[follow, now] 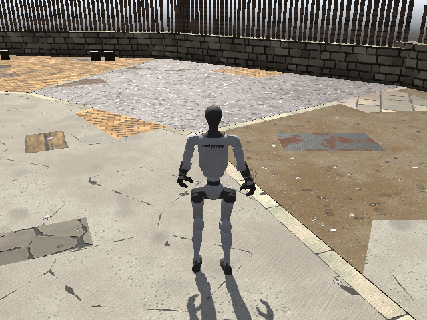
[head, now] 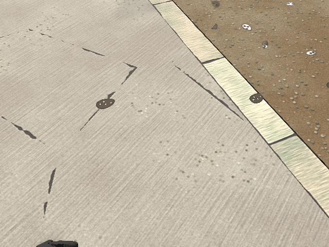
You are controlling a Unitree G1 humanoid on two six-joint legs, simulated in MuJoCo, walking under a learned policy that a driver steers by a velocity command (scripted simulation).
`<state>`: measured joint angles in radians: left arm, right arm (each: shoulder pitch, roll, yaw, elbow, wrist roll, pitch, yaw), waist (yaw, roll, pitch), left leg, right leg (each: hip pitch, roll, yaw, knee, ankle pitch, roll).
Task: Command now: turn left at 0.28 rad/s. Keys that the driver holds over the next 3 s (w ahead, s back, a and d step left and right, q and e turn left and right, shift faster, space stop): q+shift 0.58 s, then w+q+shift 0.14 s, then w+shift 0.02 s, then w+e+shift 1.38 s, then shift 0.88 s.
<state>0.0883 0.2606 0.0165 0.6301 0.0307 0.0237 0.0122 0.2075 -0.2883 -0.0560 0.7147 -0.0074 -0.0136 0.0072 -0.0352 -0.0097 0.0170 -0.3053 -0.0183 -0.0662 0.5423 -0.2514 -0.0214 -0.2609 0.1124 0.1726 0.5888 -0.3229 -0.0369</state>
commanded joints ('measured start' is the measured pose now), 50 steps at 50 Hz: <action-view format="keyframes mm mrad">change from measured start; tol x32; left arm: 1 76 178 59 -40 5 -19 18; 50 139 180 60 56 -95 -127 -31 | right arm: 1 -119 -198 -44 -116 12 -20 0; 39 -323 -30 3 -287 50 25 52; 50 175 -122 -33 -77 10 -60 25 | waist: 1 99 191 -26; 14 24 -200 -122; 50 -89 119 -28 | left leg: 1 17 202 -337 -175 310 189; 9 278 206 -499 -134 466 217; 15 -321 -48 -167 399 -357 -23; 19 -374 37 -81 628 -117 -76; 37 -523 171 86 310 -130 8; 43 -174 47 164 73 -223 88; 46 826 170 -95 -39 -175 215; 48 732 431 -480 -225 -235 224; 50 529 347 -201 -269 -78 181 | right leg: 1 15 -46 -70 10 7 37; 7 -196 -11 -51 150 -244 57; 15 194 -504 350 -321 359 -193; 29 323 -410 -218 -277 677 -195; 34 435 -510 -139 -451 -84 -177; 41 437 -501 -232 -488 30 -190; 45 37 -383 -399 -22 795 -127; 47 -549 -179 -206 661 -236 -23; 50 -642 -241 -72 694 11 -11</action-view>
